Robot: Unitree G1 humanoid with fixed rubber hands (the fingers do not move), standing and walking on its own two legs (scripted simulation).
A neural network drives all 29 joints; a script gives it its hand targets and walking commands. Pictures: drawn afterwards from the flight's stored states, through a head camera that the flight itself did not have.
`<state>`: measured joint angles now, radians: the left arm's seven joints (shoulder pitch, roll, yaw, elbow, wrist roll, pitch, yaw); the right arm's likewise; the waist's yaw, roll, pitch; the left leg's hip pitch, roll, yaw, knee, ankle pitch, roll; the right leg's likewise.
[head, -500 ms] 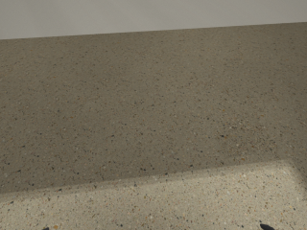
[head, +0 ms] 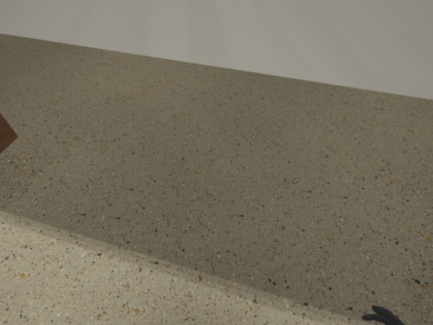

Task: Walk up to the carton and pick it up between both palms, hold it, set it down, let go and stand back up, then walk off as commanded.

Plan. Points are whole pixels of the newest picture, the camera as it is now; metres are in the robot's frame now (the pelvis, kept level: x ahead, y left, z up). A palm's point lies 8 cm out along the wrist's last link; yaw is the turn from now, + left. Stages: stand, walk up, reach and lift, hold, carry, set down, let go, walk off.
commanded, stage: walk up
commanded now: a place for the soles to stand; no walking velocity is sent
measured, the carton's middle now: out of the picture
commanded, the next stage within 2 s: none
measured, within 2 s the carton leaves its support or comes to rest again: neither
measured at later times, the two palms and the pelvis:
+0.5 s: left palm out of the picture +0.11 +0.42 -0.08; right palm (293, 224) +0.37 -0.15 -0.08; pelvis +0.14 +0.08 +0.01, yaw +22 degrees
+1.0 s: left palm out of the picture +0.18 +0.51 -0.06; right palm (220, 166) +0.57 +0.02 -0.09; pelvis +0.30 +0.20 +0.01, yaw +41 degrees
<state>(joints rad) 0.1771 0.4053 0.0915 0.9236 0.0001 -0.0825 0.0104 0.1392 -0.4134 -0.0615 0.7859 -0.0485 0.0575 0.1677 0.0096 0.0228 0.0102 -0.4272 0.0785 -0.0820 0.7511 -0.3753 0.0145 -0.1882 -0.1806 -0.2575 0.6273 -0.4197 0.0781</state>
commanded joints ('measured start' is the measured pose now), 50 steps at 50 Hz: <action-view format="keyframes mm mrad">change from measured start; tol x64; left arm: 1 -61 154 32 -125 26 -19 -15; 50 43 304 73 -125 20 -63 -19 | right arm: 1 152 -371 -140 -2 -3 -52 -38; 50 -20 -199 -60 -40 31 -93 -54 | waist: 1 -132 479 -139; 50 37 -188 72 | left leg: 1 608 93 -453 -463 260 207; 15 -410 -187 -32 251 -78 25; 28 386 -168 244 -244 94 51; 31 794 153 -589 -377 382 313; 50 -284 29 42 212 25 -28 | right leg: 1 -528 178 36 533 -121 -28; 14 580 -19 465 -336 209 -148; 31 -728 127 232 591 -147 -72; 43 602 -98 493 -284 197 -145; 50 127 -188 342 -417 2 -272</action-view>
